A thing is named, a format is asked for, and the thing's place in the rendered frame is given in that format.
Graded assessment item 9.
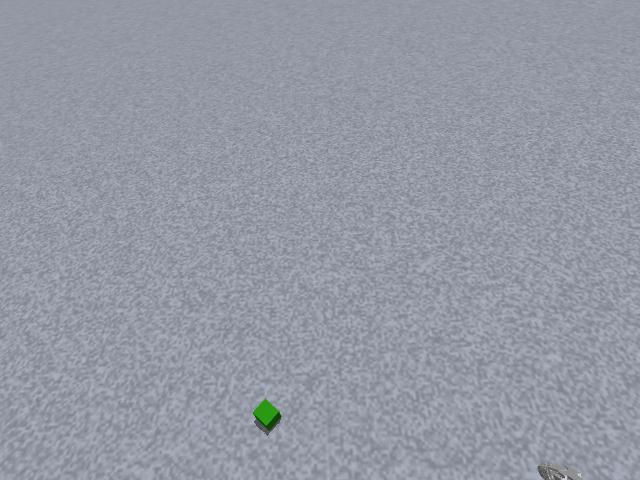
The right robot hand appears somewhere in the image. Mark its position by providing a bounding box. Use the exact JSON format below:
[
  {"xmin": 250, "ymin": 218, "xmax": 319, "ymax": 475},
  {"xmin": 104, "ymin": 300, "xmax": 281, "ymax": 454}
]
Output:
[{"xmin": 538, "ymin": 463, "xmax": 590, "ymax": 480}]

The small box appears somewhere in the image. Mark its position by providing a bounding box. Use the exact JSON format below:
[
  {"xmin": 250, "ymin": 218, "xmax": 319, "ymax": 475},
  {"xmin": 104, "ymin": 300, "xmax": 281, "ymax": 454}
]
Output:
[{"xmin": 253, "ymin": 399, "xmax": 281, "ymax": 431}]

